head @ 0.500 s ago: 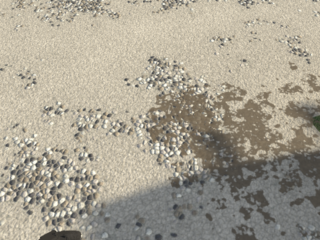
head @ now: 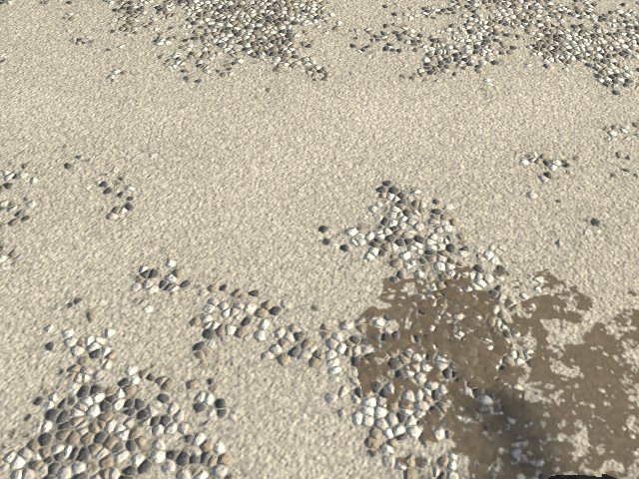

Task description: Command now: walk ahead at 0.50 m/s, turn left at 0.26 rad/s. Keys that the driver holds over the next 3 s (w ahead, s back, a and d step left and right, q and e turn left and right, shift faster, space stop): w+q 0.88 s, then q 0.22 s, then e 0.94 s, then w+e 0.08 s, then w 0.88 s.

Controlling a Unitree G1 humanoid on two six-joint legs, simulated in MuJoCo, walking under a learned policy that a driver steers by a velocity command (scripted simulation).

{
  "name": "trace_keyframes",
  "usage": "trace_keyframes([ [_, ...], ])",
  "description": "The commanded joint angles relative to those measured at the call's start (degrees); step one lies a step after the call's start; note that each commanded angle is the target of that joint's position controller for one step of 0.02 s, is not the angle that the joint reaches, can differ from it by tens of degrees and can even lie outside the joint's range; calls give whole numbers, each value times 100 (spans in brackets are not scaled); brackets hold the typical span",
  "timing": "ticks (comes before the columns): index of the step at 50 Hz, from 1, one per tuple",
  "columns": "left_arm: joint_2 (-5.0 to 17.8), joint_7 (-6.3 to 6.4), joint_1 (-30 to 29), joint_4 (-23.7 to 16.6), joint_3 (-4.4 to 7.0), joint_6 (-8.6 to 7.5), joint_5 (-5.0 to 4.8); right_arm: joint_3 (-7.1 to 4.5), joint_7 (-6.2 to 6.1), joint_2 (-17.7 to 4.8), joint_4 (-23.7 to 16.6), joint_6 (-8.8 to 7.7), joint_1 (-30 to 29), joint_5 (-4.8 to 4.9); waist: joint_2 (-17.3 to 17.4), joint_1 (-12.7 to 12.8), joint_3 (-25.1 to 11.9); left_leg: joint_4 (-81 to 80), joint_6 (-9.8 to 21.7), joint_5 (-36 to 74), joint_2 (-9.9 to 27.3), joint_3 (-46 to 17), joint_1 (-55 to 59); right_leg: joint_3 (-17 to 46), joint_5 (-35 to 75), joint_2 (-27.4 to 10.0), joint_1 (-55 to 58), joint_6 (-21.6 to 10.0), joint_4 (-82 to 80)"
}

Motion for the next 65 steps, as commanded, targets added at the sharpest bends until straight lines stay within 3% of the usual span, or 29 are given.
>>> trace_keyframes([
  [1,888,91,-221,-322,177,70,62,-422,-5,-1038,57,-25,1251,2,-463,-931,-758,-24,384,-287,-398,223,1905,-73,4976,-1286,-347,-548,2036],
  [2,703,131,-46,-497,77,68,212,-559,-63,-1487,210,18,2136,0,383,-1111,-1440,33,730,-203,552,-1256,3546,-303,3231,-945,-1667,-328,3913],
  [3,-46,8,590,-543,-149,-98,226,-601,-13,-1782,270,14,2218,31,1739,-614,-1929,-887,1766,-1669,1620,-4279,5245,175,-918,216,-4066,0,5636],
  [4,574,-61,106,-537,-35,-294,36,-456,-11,-1232,176,-2,2151,53,990,-903,-1797,-1330,1594,-2365,1570,-4505,5245,990,-1095,-58,-4739,-121,6202],
  [5,807,-100,-482,-733,26,-428,-123,-415,-39,-1069,80,-34,1784,2,693,-898,-1043,-1397,1378,-1968,1396,-3738,4575,959,-550,-300,-5075,-238,6171],
  [7,768,-23,-906,-819,53,-498,28,-363,-52,-890,-106,-64,1181,-83,-139,-587,-438,-1543,1228,-644,1028,-2718,3145,902,205,-697,-4595,-230,5422],
  [10,622,10,-840,-903,85,-336,136,-328,-116,-789,-196,-62,1094,-78,98,-285,-327,-1849,1274,109,789,-2204,2345,910,431,-818,-4023,-45,4653],
  [13,496,49,-1407,-1139,65,-251,173,-405,-250,-1037,-148,-51,1413,-29,68,-409,-54,-2013,1236,216,648,-1893,2042,804,1232,-705,-4246,213,3605],
  [21,443,-101,-2665,-1654,9,-363,43,-423,-363,-997,37,95,2064,55,275,-822,70,-1533,772,-295,432,-1954,2160,858,2679,-205,-3480,209,1449],
  [24,662,-149,-2510,-1680,70,-448,22,-458,-416,-1035,-3,170,2042,28,428,-655,3,-982,705,-7,617,-2399,2654,925,1984,-180,-3199,59,1185],
  [26,920,-106,-1533,-1450,200,-506,81,-396,-398,-844,-135,193,1866,0,453,-158,-562,-37,491,599,249,-2276,2451,863,1900,-295,-1708,-264,959],
  [27,1233,-57,-583,-1350,289,-509,159,-287,-369,-573,-285,174,1791,-85,1,258,-1393,1461,288,-48,-111,-1836,1702,1646,1657,-1188,-161,-631,1197],
  [28,1637,-55,-51,-1164,408,-398,171,-160,-343,-150,-421,109,2628,59,-1873,-68,-2163,3256,-117,-2926,-918,-1080,-390,4115,668,-2497,1812,-1554,862],
  [29,1102,-89,-150,-1218,291,-358,45,-240,-364,-713,-325,97,2642,133,-1613,-6,-1871,4089,-158,-3305,-443,-1181,-1148,4742,-399,-2626,1648,-1504,544],
  [30,719,-78,-437,-1322,190,-332,39,-346,-366,-1080,-386,120,2057,123,-999,123,-1066,4293,-187,-2788,-225,-1131,-1349,3854,-346,-2343,905,-1223,426],
  [31,633,-77,-750,-1360,148,-298,92,-365,-382,-1056,-453,149,1740,79,-585,27,-596,4212,-241,-2345,-17,-932,-1188,3102,322,-2092,157,-1058,303],
  [33,458,-78,-1016,-1296,84,-279,168,-393,-336,-860,-571,186,1549,30,-691,-207,-137,3806,-260,-1889,285,-871,-838,2187,1193,-1733,-793,-957,-3],
  [36,549,-91,-1026,-1173,136,-337,112,-341,-283,-533,-730,288,1465,71,-753,-298,-2,3431,-307,-1633,457,-689,-761,1460,1672,-1652,-1187,-1076,-399],
  [45,988,-20,-736,-956,256,-209,43,-224,-30,-366,-1290,223,151,22,-448,36,320,1016,-244,266,304,-107,-600,-199,3006,-1528,-825,-884,-418],
  [48,1183,39,-652,-920,306,-58,-49,-297,69,-512,-1490,237,44,-27,-613,-69,220,600,-79,-171,10,210,-222,-477,4599,-1616,-434,-681,275],
  [50,1331,102,-743,-984,357,25,-132,-454,93,-806,-1388,261,709,-55,-785,-488,-222,415,150,-550,-389,428,685,-591,5881,-1569,-362,-519,1362],
  [51,1258,121,-829,-1034,331,49,-151,-610,49,-1072,-1174,270,1511,-55,-637,-932,-624,-17,341,-42,-590,427,1770,-704,5654,-1382,-700,-336,2409],
  [52,1041,102,-649,-1098,247,18,-3,-754,-94,-1473,-1055,321,2108,-64,-10,-1185,-1033,-163,636,1553,-106,-342,3236,-754,3802,-1058,-1880,19,4022],
  [53,307,-10,11,-1261,25,-59,389,-753,-210,-2039,-1218,367,1805,-120,1580,-394,-1613,549,1536,4491,1392,-2495,4963,-440,-1994,-150,-3987,388,6139],
  [54,763,-85,67,-1268,27,-143,174,-677,-134,-1834,-1526,316,1824,-177,941,-748,-3029,-146,2247,3244,2042,-3999,5258,863,-2153,11,-4296,362,7005],
  [55,1044,-88,-714,-1418,117,-139,-48,-601,-84,-1503,-1537,287,1591,-151,299,-906,-2380,-457,1935,2554,1651,-3306,4695,998,-1481,-245,-4560,262,6897],
  [57,919,32,-833,-1320,79,-9,15,-412,-123,-952,-1474,274,928,-36,-204,-512,-1149,-701,1405,1974,1242,-2206,3056,813,-696,-715,-4471,267,6069],
  [61,642,114,-282,-1083,42,251,61,-264,-152,-668,-1240,152,529,-272,173,-39,-1006,-1132,1279,2505,913,-1128,1379,728,-95,-811,-2956,375,5008],
  [65,472,118,-635,-1061,-42,309,60,-256,-240,-680,-912,141,431,-335,350,-203,-912,-1351,1065,1537,798,-586,1329,707,776,-832,-2476,411,3499],
])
